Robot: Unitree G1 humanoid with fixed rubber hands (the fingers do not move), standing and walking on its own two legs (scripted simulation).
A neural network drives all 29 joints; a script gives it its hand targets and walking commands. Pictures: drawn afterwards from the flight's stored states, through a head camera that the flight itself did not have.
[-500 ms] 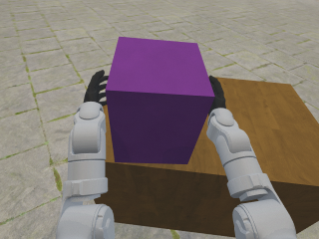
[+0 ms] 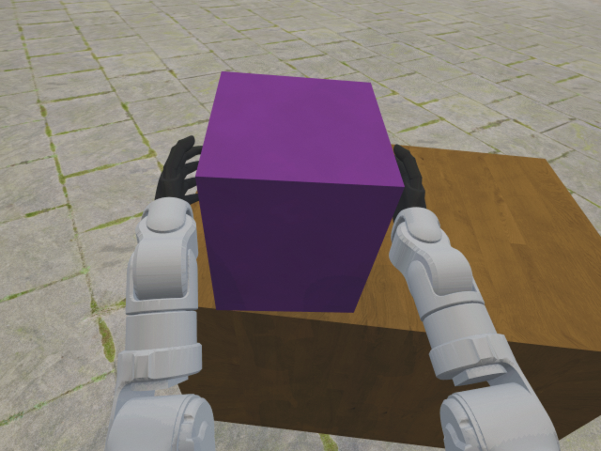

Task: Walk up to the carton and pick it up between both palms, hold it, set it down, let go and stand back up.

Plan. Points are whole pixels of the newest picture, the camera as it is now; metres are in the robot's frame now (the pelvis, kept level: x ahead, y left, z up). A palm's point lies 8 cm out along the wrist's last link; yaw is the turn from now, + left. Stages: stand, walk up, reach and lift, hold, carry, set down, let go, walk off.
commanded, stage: hold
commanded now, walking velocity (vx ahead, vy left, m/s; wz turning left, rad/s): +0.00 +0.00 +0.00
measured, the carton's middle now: (291, 199) +0.41 +0.01 +0.15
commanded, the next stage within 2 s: none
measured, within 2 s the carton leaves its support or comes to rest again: neither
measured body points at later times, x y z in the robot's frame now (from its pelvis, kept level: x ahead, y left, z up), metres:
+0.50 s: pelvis +0.00 +0.00 +0.00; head -0.04 +0.02 +0.45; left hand +0.37 +0.16 +0.19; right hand +0.38 -0.14 +0.18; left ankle +0.03 +0.13 -0.75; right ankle +0.01 -0.12 -0.75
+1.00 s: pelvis +0.00 +0.00 +0.00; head -0.04 +0.02 +0.45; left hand +0.37 +0.16 +0.19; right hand +0.38 -0.13 +0.18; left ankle +0.03 +0.13 -0.75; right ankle +0.01 -0.12 -0.75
